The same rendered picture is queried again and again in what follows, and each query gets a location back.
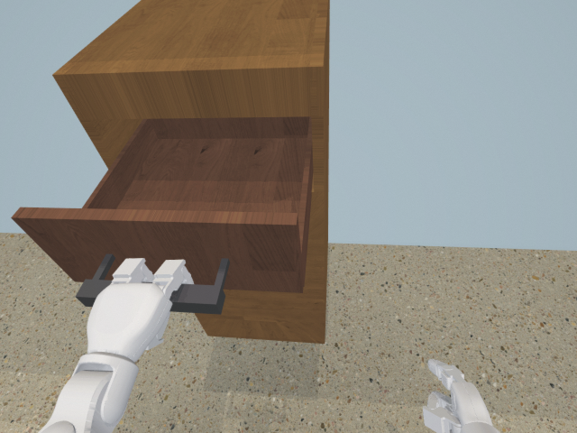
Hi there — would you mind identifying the robot left hand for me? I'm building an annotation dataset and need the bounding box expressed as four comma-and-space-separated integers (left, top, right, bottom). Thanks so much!
87, 258, 194, 362

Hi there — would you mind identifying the drawer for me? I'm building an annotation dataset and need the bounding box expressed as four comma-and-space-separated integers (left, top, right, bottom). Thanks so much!
11, 116, 313, 293

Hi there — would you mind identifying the left robot forearm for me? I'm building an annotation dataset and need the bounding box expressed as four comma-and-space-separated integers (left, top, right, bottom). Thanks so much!
38, 352, 139, 433

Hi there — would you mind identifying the cabinet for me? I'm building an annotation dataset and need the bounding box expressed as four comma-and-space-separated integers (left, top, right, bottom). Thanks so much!
52, 0, 330, 344

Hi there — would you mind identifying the handle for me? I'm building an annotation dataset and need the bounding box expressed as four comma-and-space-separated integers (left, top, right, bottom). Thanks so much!
76, 253, 230, 315

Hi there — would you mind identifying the robot right hand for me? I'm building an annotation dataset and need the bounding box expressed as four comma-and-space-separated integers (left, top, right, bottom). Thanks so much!
423, 359, 493, 433

